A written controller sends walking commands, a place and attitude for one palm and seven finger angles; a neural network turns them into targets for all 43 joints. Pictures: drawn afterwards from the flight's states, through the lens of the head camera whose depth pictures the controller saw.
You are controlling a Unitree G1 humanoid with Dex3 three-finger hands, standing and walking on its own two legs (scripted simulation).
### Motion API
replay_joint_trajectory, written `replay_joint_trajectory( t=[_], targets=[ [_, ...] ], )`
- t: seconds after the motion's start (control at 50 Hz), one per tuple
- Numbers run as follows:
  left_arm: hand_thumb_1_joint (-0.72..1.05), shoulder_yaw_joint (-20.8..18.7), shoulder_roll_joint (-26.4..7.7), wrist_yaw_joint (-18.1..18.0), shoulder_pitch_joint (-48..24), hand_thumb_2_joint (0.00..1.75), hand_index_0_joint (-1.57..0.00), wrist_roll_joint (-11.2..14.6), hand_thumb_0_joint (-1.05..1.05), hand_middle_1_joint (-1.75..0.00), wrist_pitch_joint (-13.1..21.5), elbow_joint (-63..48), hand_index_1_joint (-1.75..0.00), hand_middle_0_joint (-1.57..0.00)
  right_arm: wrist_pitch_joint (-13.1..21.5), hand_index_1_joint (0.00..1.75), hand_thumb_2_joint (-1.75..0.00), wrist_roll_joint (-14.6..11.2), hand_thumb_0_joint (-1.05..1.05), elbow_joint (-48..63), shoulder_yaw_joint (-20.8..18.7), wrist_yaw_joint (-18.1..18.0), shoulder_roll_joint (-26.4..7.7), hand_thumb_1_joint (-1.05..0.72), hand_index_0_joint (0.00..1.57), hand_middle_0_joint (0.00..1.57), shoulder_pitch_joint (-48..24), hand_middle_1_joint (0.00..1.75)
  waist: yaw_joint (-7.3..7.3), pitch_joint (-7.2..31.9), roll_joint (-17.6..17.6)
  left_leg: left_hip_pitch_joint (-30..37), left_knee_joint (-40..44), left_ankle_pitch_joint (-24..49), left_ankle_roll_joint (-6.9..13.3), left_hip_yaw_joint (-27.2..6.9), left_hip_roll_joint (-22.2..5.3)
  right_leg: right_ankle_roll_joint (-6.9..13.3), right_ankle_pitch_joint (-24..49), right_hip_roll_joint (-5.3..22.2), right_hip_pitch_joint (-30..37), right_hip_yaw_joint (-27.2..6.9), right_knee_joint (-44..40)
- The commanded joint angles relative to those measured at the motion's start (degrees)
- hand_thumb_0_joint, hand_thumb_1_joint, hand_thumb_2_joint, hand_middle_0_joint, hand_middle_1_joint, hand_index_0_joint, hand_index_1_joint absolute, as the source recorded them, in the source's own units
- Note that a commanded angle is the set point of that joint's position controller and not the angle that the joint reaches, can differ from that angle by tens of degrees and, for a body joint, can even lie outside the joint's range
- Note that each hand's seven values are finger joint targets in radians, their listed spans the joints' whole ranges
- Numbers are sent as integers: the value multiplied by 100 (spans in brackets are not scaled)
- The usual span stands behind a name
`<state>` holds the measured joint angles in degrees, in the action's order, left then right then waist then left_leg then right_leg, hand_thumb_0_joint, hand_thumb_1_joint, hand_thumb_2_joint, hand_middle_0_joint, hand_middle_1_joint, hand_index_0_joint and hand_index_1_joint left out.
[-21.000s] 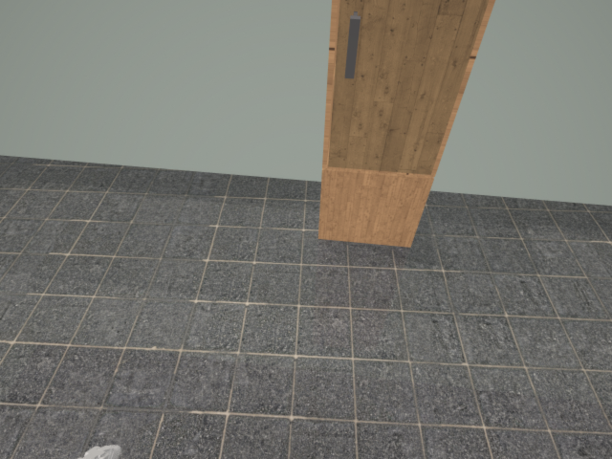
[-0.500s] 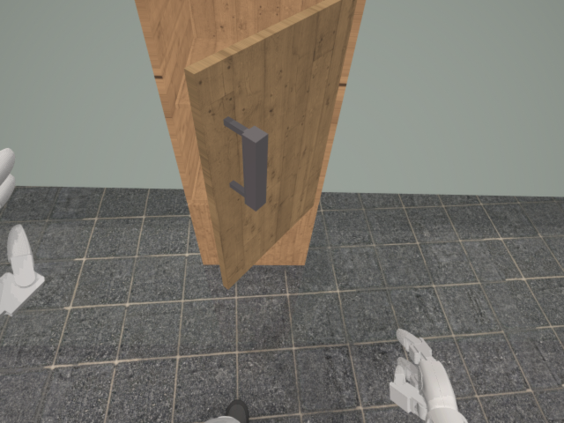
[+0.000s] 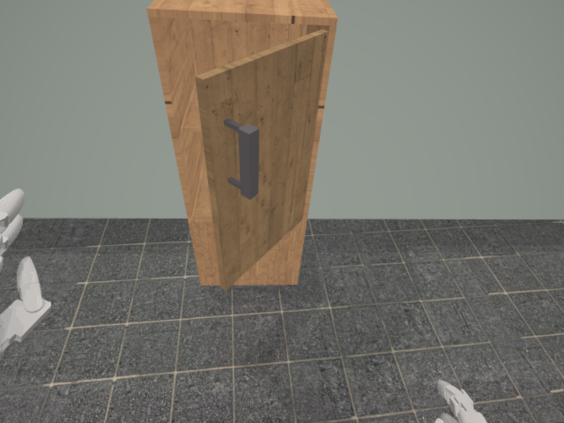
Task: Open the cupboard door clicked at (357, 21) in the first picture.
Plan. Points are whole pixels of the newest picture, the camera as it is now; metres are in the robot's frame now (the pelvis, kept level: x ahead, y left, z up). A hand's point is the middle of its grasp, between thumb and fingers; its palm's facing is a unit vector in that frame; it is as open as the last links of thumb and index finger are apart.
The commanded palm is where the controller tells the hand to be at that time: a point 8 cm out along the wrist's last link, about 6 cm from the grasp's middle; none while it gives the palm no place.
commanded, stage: stop stepping back and stand still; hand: left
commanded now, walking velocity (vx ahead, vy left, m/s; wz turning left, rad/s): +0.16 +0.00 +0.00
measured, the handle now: (240, 159) +0.56 +0.11 +0.09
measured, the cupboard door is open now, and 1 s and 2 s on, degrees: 49 49 49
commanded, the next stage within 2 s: let the arm hang, fingers relaxed in 0.26 s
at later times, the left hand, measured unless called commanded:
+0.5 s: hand (104, 376) +0.19 +0.26 -0.02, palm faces +0.23 -0.89 -0.40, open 7.4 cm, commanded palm none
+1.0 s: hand out of the picture -0.06 +0.20 -0.16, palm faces +0.09 -0.97 -0.23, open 7.3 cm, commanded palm none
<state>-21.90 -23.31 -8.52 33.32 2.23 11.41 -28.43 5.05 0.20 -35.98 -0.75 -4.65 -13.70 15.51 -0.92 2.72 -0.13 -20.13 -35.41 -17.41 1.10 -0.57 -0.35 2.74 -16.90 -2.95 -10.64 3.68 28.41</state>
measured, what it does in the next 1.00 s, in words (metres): stands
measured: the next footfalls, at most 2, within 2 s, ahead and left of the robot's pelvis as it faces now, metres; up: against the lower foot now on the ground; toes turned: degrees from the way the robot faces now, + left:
none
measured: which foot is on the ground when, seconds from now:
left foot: down 0.00-1.00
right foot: down 0.00-1.00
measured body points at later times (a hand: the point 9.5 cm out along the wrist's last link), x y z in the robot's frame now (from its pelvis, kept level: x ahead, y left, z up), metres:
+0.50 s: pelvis +0.00 +0.00 -0.01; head -0.02 -0.02 +0.44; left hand +0.18 +0.30 +0.00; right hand +0.13 -0.24 -0.13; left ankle +0.01 +0.12 -0.73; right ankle -0.02 -0.08 -0.73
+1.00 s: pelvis -0.01 +0.01 +0.01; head +0.00 +0.00 +0.46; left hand -0.07 +0.25 -0.14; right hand -0.01 -0.19 -0.16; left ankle +0.01 +0.13 -0.73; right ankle -0.02 -0.08 -0.73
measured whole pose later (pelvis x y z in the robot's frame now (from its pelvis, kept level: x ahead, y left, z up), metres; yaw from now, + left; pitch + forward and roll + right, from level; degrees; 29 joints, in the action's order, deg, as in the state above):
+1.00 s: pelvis -0.01 +0.01 +0.01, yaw +3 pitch -2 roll +0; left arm -0.5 -9.5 -1.3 18.5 0.1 -0.4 67.0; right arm -1.3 0.9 -64.8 0.4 -2.0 -7.6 16.1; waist -0.1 -3.9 2.1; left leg -10.9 -23.8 -10.8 0.6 2.5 -0.6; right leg 2.3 -14.4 -0.3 -6.6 6.5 23.0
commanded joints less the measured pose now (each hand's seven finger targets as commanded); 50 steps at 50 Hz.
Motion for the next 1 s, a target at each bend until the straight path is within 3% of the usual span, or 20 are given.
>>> replay_joint_trajectory(
  t=[0.0, 0.02, 0.06, 0.08, 0.12, 0.22, 0.26, 0.3, 0.32, 0.34, 0.36, 0.38, 0.44, 0.48, 0.54, 0.56, 0.6, 0.66, 0.76, 0.98],
  targets=[
    [90, -649, -1036, -185, -1139, 90, -20, -45, 0, -30, 295, -924, -30, -20, 281, 30, -90, 16, 0, 757, -183, -97, -629, -90, 20, 20, -688, 30, -107, -624, 108, 892, 241, -612, 91, -180, -202, 320, -2237, 1219, -1859, -1132, -919],
    [90, -667, -996, -174, -1096, 90, -20, -33, 0, -30, 308, -921, -30, -20, 300, 30, -90, 23, 0, 792, -171, -112, -665, -90, 20, 20, -687, 30, -97, -672, 692, 827, 898, -1106, 233, -750, -413, 159, -2049, 820, -1860, -867, -319],
    [90, -744, -1030, -175, -1276, 90, -20, -100, 0, -30, 320, -1153, -30, -20, 402, 30, -90, 31, 0, 835, -80, -91, -568, -90, 20, 20, -733, 30, -62, -670, 2061, -124, 3223, -3540, 545, -2906, -1461, -230, -1379, -111, -1222, -104, 1938],
    [90, -802, -1177, -158, -1386, 90, -20, -157, 0, -30, 327, -1154, -30, -20, 475, 30, -90, 58, 0, 872, -70, -90, -445, -90, 20, 20, -779, 30, -8, -668, 1883, -431, 3439, -3554, 572, -3062, -1575, -201, -1213, -23, -1100, -300, 2639],
    [90, -723, -1014, -146, -901, 90, -20, -135, 0, -30, 296, -1019, -30, -20, 585, 30, -90, 70, 0, 801, -101, 1, -388, -90, 20, 20, -724, 30, 85, -399, 806, -122, 3016, -2236, 671, -2213, -1342, -182, -1041, 138, -845, -265, 2239],
    [90, -591, -870, -104, -203, 90, -20, -62, 0, -30, 143, -1033, -30, -20, 510, 30, -90, 94, 0, 793, -44, 16, -453, -90, 20, 20, -761, 30, 103, -102, 1057, -154, 2561, -1301, 200, -935, -791, -127, -618, 26, 595, 151, -357],
    [90, -679, -1006, -73, -356, 90, -20, -57, 0, -30, 118, -869, -30, -20, 400, 30, -90, 107, 0, 802, -57, -7, -417, -90, 20, 20, -777, 30, 46, -122, 323, -245, 1593, -723, -9, -391, -358, 69, -300, 471, 634, -559, -1156],
    [90, -763, -1119, -57, -698, 90, -20, 19, 0, -30, 137, -844, -30, -20, 372, 30, -90, 96, 0, 740, -90, 6, -404, -90, 20, 20, -770, 30, 19, -6, -525, 258, 96, -18, -120, -139, -77, 482, -1139, 1490, -357, -1984, -1841],
    [90, -780, -1096, -69, -792, 90, -20, 18, 0, -30, 105, -808, -30, -20, 363, 30, -90, 42, 0, 657, -144, 15, -431, -90, 20, 20, -697, 30, 36, -118, -828, 279, -466, 4, -103, -123, -69, 590, -1542, 1709, -739, -2222, -1986],
    [90, 1336, 145, 576, -1045, 90, -20, -576, 0, -30, -763, 3419, -30, -20, 474, 30, -90, 75, 0, -650, -439, 573, -1157, -90, 20, 20, -532, 30, -242, -488, -661, -726, -1514, 85, -61, -84, -458, 766, 1337, 2185, -730, -1234, -719],
    [90, 1339, 295, 713, -984, 90, -20, -495, 0, -30, -1049, 3653, -30, -20, 52, 30, -90, -1, 0, -600, -434, 553, -769, -90, 20, 20, -159, 30, -158, 3, -446, -352, -1508, -564, -101, -191, -292, 884, 2026, 1852, -621, -1176, -200],
    [90, 1404, 430, 735, -1052, 90, -20, -477, 0, -30, -1115, 3832, -30, -20, -127, 30, -90, 24, 0, -488, -346, 537, -583, -90, 20, 20, -41, 30, -115, 45, -722, -698, -1370, -557, -38, -71, -198, 834, 2435, 1758, -113, -936, 67],
    [90, 1590, 465, 772, -1294, 90, -20, -436, 0, -30, -1153, 4769, -30, -20, -407, 30, -90, 145, 0, -324, -232, 496, -399, -90, 20, 20, -259, 30, 9, -396, -1445, -352, -376, -267, 45, 213, -37, 485, 3224, 1524, -115, -561, 96],
    [90, 1700, 407, 766, -1513, 90, -20, -416, 0, -30, -1169, 5493, -30, -20, -467, 30, -90, 195, 0, -479, -231, 465, -476, -90, 20, 20, -268, 30, 24, -360, -1130, 328, 148, 1512, 168, -83, -303, 138, 2953, 1304, -337, -401, 211],
    [90, 1787, 384, 740, -1700, 90, -20, -350, 0, -30, -1188, 6536, -30, -20, -487, 30, -90, 196, 0, -1002, -113, 373, -475, -90, 20, 20, -228, 30, 52, -290, 273, 681, 414, 2704, 156, -250, -539, -87, 2193, 1059, -166, -360, 58],
    [90, 1822, 375, 734, -1745, 90, -20, -317, 0, -30, -1167, 6886, -30, -20, -486, 30, -90, 176, 0, -1177, -69, 351, -433, -90, 20, 20, -211, 30, 60, -255, 699, 721, 568, 2836, 146, -242, -555, -69, 2109, 1002, -9, -369, 3],
    [90, 1882, 424, 722, -1704, 90, -20, -278, 0, -30, -1134, 7510, -30, -20, -498, 30, -90, 131, 0, -1464, -23, 291, -396, -90, 20, 20, -194, 30, 78, -133, 655, 835, 706, 2707, 111, -229, -583, -29, 2018, 962, 256, -402, -253],
    [90, 1867, 609, 705, -1564, 90, -20, -266, 0, -30, -1112, 8119, -30, -20, -512, 30, -90, 129, 0, -1796, -25, 235, -240, -90, 20, 20, -79, 30, 67, 21, 1194, 973, 930, 2122, 87, -164, -576, 55, 1781, 980, 466, -424, -559],
    [90, 2008, 717, 718, -1523, 90, -20, -250, 0, -30, -1097, 8807, -30, -20, -533, 30, -90, 73, 0, -2235, -14, 220, -194, -90, 20, 20, 159, 30, 46, -293, 362, 1032, 1280, 1610, 120, -211, -620, 49, 1330, 949, 340, -342, -923],
    [90, 2083, 945, 644, -1221, 90, -20, -249, 0, -30, -1099, 9407, -30, -20, -578, 30, -90, 75, 0, -2777, 6, 234, 83, -90, 20, 20, 469, 30, 48, -851, -181, 986, 1590, 850, 120, -149, -536, 35, 189, 933, -127, -367, -1213]
  ],
)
